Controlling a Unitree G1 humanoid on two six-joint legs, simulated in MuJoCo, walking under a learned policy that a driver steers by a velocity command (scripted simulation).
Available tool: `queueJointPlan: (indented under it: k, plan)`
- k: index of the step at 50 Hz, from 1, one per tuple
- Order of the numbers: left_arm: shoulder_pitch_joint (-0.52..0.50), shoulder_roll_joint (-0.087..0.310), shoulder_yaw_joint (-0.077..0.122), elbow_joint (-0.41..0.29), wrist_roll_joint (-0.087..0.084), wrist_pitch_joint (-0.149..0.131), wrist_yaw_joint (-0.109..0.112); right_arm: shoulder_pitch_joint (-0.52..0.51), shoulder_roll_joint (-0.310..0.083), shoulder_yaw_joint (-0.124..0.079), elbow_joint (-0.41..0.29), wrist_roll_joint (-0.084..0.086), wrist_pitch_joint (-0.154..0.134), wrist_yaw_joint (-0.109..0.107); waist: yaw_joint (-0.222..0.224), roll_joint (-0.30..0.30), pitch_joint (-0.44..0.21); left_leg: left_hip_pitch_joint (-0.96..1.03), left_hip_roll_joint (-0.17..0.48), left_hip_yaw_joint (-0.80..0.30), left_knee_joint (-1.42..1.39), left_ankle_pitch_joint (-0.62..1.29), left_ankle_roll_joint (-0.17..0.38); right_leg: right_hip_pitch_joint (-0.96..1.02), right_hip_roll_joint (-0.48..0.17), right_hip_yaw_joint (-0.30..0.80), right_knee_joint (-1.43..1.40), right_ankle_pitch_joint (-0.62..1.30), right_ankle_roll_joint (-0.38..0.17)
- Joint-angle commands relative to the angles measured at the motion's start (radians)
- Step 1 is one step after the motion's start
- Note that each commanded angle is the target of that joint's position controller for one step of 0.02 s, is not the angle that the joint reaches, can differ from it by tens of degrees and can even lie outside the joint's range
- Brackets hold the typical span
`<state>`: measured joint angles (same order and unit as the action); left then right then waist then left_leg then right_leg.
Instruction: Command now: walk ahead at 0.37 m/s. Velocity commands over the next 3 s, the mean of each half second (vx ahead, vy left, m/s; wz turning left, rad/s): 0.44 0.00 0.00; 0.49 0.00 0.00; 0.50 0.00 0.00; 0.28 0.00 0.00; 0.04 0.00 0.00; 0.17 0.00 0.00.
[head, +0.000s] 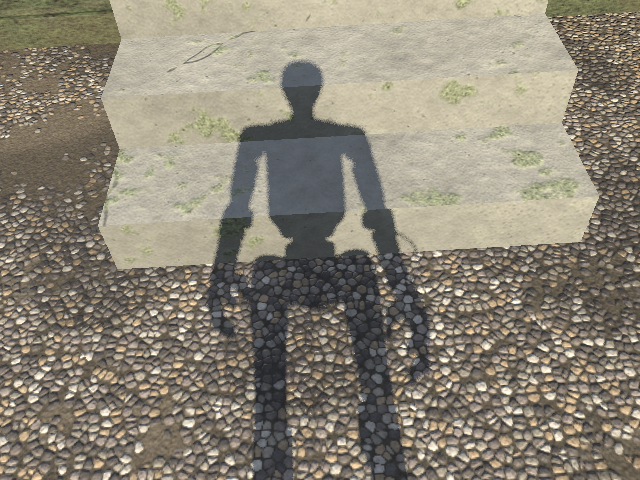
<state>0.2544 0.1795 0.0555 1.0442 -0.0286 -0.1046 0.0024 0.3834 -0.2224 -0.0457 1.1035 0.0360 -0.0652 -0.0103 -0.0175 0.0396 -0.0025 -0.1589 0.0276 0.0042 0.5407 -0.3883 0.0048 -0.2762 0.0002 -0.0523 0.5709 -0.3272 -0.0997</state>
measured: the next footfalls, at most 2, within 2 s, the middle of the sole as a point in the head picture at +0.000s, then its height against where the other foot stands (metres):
left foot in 0.48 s outside the picture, level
right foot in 0.98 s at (385, 413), level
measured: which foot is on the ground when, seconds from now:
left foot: down 0.00-0.00, up 0.02-0.46, down 0.48-1.00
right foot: down 0.00-0.50, up 0.52-0.96, down 0.98-1.00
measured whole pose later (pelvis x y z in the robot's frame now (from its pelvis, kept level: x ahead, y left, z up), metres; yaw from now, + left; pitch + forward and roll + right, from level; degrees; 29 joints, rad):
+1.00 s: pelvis +0.52 +0.01 +0.00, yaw +0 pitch +1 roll +2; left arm 0.06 0.20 0.03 0.85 0.05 -0.08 -0.03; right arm 0.41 -0.22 -0.05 1.06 -0.02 -0.09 0.01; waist -0.06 -0.01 0.03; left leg 0.01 -0.03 0.06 0.41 -0.41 0.03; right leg -0.43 -0.03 -0.08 0.49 -0.08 -0.07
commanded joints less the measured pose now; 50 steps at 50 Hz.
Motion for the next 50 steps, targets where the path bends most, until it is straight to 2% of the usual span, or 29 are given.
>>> queueJointPlan:
  k: [1, 2, 3, 4, 5, 6, 8, 13, 17, 20, 22, 23, 24, 25, 26, 27, 28, 29, 30, 32, 35, 36, 37, 38, 41, 46, 48, 49, 50]
  plan:
    - [0.411, 0.223, 0.068, 0.079, 0.004, 0.004, 0.006, -0.183, -0.050, 0.000, -0.131, -0.005, -0.028, -0.002, 0.186, -0.336, -0.014, -0.531, -0.053, 0.078, 0.371, 0.069, 0.020, 0.498, -0.280, 0.494, -0.316, -0.023, -0.133]
    - [0.417, 0.196, 0.050, 0.076, 0.021, -0.008, -0.002, -0.195, -0.038, 0.003, -0.145, -0.002, -0.042, -0.001, 0.172, -0.336, -0.011, -0.668, -0.069, -0.027, 0.600, -0.138, 0.033, 0.495, -0.393, 0.759, -0.395, -0.089, -0.220]
    - [0.309, 0.137, 0.028, 0.046, 0.025, -0.019, -0.002, -0.198, -0.064, -0.003, -0.149, 0.013, -0.053, 0.007, 0.112, -0.205, 0.058, -0.750, 0.003, -0.081, 0.714, -0.084, 0.064, 0.451, -0.390, 0.684, -0.379, -0.109, -0.198]
    - [0.226, 0.111, 0.016, 0.017, 0.023, -0.024, -0.008, -0.193, -0.072, -0.005, -0.145, 0.017, -0.058, 0.013, 0.080, -0.144, 0.078, -0.758, 0.043, -0.080, 0.724, 0.021, 0.085, 0.409, -0.345, 0.562, -0.385, -0.068, -0.160]
    - [0.172, 0.112, 0.009, -0.002, 0.021, -0.023, -0.015, -0.195, -0.080, -0.012, -0.140, 0.007, -0.061, 0.013, 0.056, -0.098, 0.089, -0.736, 0.071, -0.072, 0.672, 0.106, 0.090, 0.364, -0.310, 0.465, -0.404, 0.023, -0.128]
    - [0.150, 0.096, -0.001, -0.011, 0.022, -0.019, -0.018, -0.201, -0.096, -0.022, -0.139, -0.004, -0.058, 0.013, 0.039, -0.088, 0.096, -0.691, 0.093, -0.064, 0.609, 0.158, 0.086, 0.326, -0.277, 0.377, -0.416, 0.142, -0.098]
    - [0.191, 0.080, -0.010, 0.000, 0.030, -0.006, -0.014, -0.202, -0.068, -0.023, -0.134, -0.009, -0.044, 0.020, 0.034, -0.115, 0.082, -0.629, 0.091, -0.025, 0.539, 0.214, 0.065, 0.294, -0.227, 0.258, -0.422, 0.310, -0.077]
    - [0.229, 0.142, -0.005, -0.010, 0.036, 0.002, 0.013, -0.427, -0.025, -0.003, -0.217, -0.015, -0.030, 0.026, 0.069, -0.109, 0.129, -0.570, 0.053, 0.025, 0.207, 0.394, 0.028, 0.203, -0.189, 0.147, -0.471, 0.388, -0.076]
    - [0.278, 0.155, 0.005, 0.008, 0.019, -0.001, 0.016, -0.535, -0.044, 0.003, -0.259, -0.006, -0.029, 0.042, 0.086, -0.121, 0.163, -0.518, 0.033, 0.034, 0.060, 0.456, 0.044, 0.243, -0.220, 0.121, -0.491, 0.361, -0.077]
    - [0.271, 0.164, 0.014, 0.013, 0.014, 0.008, 0.018, -0.561, -0.068, 0.000, -0.286, -0.005, -0.040, 0.058, 0.063, -0.121, 0.150, -0.503, 0.024, 0.030, -0.001, 0.399, 0.083, 0.357, -0.256, 0.102, -0.424, 0.492, -0.061]
    - [0.243, 0.190, 0.024, 0.004, 0.020, 0.018, 0.018, -0.474, -0.112, -0.022, -0.273, -0.006, -0.046, 0.059, 0.003, -0.161, 0.061, -0.339, -0.031, 0.068, -0.003, 0.332, 0.113, 0.400, -0.259, 0.085, -0.289, 0.834, -0.040]
    - [0.224, 0.192, 0.024, 0.000, 0.025, 0.026, 0.017, -0.332, -0.149, -0.044, -0.235, -0.005, -0.046, 0.054, -0.071, -0.176, -0.025, -0.160, -0.069, 0.094, -0.003, 0.316, 0.137, 0.380, -0.231, 0.058, -0.124, 0.995, -0.022]
    - [0.198, 0.183, 0.018, -0.017, 0.031, 0.029, 0.014, -0.138, -0.196, -0.068, -0.179, -0.004, -0.041, 0.046, -0.157, -0.172, -0.135, 0.129, -0.027, 0.041, 0.015, 0.330, 0.174, 0.225, -0.189, 0.038, 0.111, 0.946, 0.010]
    - [0.280, 0.088, -0.009, -0.038, 0.036, 0.017, 0.002, 0.036, -0.292, -0.092, -0.150, -0.034, -0.036, 0.035, -0.143, 0.031, -0.318, 0.544, 0.247, -0.363, 0.000, 0.202, 0.305, -0.157, -0.058, 0.013, 0.522, 0.509, 0.067]
    - [0.315, 0.023, -0.031, -0.021, 0.014, -0.013, -0.009, 0.060, -0.258, -0.075, -0.135, -0.034, -0.030, 0.038, -0.113, 0.202, -0.453, 0.646, 0.392, -0.786, -0.221, 0.039, 0.386, -0.348, 0.071, 0.139, 0.791, -0.199, 0.082]
    - [0.218, 0.115, -0.005, -0.049, -0.014, -0.035, -0.010, -0.033, -0.193, -0.054, -0.142, -0.022, -0.035, 0.043, -0.109, 0.146, -0.304, 0.522, 0.341, -0.702, -0.266, -0.010, 0.324, -0.451, 0.004, 0.203, 0.879, -0.175, 0.051]
    - [0.119, 0.155, 0.003, -0.085, -0.027, -0.043, -0.005, -0.137, -0.143, -0.039, -0.166, -0.020, -0.040, 0.043, -0.080, 0.081, -0.169, 0.342, 0.310, -0.528, -0.283, 0.055, 0.282, -0.471, -0.052, 0.159, 0.863, -0.093, 0.034]
    - [0.075, 0.157, 0.009, -0.095, -0.017, -0.040, 0.006, -0.219, -0.110, -0.027, -0.177, -0.029, -0.049, 0.050, -0.035, -0.016, -0.087, 0.158, 0.274, -0.404, -0.317, 0.165, 0.257, -0.417, -0.103, 0.137, 0.795, -0.005, 0.032]
    - [0.081, 0.152, 0.021, -0.094, 0.001, -0.026, 0.016, -0.257, -0.078, -0.017, -0.177, -0.040, -0.058, 0.055, 0.007, -0.016, -0.058, 0.040, 0.232, -0.316, -0.343, 0.228, 0.233, -0.345, -0.140, 0.139, 0.729, 0.043, 0.027]
    - [0.132, 0.099, 0.019, -0.088, 0.004, 0.004, 0.022, -0.246, -0.069, -0.013, -0.155, -0.043, -0.058, 0.058, 0.047, 0.021, -0.027, -0.074, 0.191, -0.231, -0.394, 0.245, 0.233, -0.271, -0.163, 0.136, 0.662, 0.063, 0.027]
    - [0.035, 0.114, 0.024, -0.135, 0.016, 0.020, 0.027, -0.190, -0.126, -0.020, -0.130, -0.043, -0.060, 0.034, 0.048, 0.016, 0.037, -0.109, 0.188, -0.172, -0.452, 0.293, 0.250, -0.355, -0.183, 0.118, 0.531, 0.153, 0.061]
    - [0.005, 0.073, 0.000, -0.157, 0.110, 0.040, -0.017, -0.092, -0.117, -0.019, -0.091, -0.066, -0.054, 0.026, 0.055, -0.029, 0.084, -0.171, 0.158, -0.105, -0.459, 0.327, 0.232, -0.316, -0.161, 0.045, 0.451, 0.198, 0.076]
    - [-0.030, 0.054, -0.005, -0.170, 0.108, 0.048, -0.033, -0.075, -0.108, -0.016, -0.089, -0.068, -0.050, 0.024, 0.047, -0.004, 0.093, -0.176, 0.132, -0.067, -0.456, 0.351, 0.219, -0.300, -0.153, 0.028, 0.369, 0.251, 0.083]
    - [-0.067, 0.056, -0.010, -0.184, 0.089, 0.051, -0.041, -0.069, -0.106, -0.016, -0.096, -0.065, -0.049, 0.025, 0.035, 0.008, 0.088, -0.163, 0.119, -0.046, -0.453, 0.361, 0.205, -0.278, -0.143, 0.016, 0.291, 0.297, 0.086]
    - [-0.181, 0.083, -0.017, -0.219, 0.058, 0.052, -0.044, -0.034, -0.134, -0.022, -0.102, -0.055, -0.049, 0.028, -0.005, 0.022, 0.077, -0.066, 0.130, -0.042, -0.454, 0.359, 0.190, -0.244, -0.110, -0.009, 0.121, 0.354, 0.092]
    - [-0.259, 0.122, -0.008, -0.263, 0.058, 0.034, -0.038, 0.037, -0.146, -0.028, -0.079, -0.062, -0.039, 0.017, -0.024, 0.032, 0.075, 0.176, 0.209, -0.076, -0.354, 0.484, 0.177, -0.252, -0.081, 0.003, -0.027, 0.215, 0.054]
    - [-0.140, 0.134, 0.002, -0.230, 0.065, 0.020, -0.030, 0.025, -0.149, -0.030, -0.077, -0.064, -0.030, 0.011, 0.034, 0.027, 0.027, 0.196, 0.195, -0.052, -0.194, 0.671, 0.154, -0.094, -0.033, -0.020, -0.114, 0.156, 0.022]
    - [0.019, 0.159, 0.015, -0.172, 0.077, 0.006, -0.020, 0.034, -0.123, -0.021, -0.078, -0.065, -0.026, 0.012, 0.088, -0.018, -0.062, 0.142, 0.139, -0.008, 0.002, 0.719, 0.135, 0.114, -0.019, -0.016, -0.159, 0.161, -0.004]
    - [0.201, 0.244, 0.037, -0.139, 0.102, -0.005, -0.007, 0.033, -0.065, -0.001, -0.121, -0.041, -0.029, 0.015, 0.146, -0.140, -0.204, -0.091, 0.068, 0.053, 0.304, 0.497, 0.099, 0.411, -0.231, 0.237, -0.177, 0.087, -0.078]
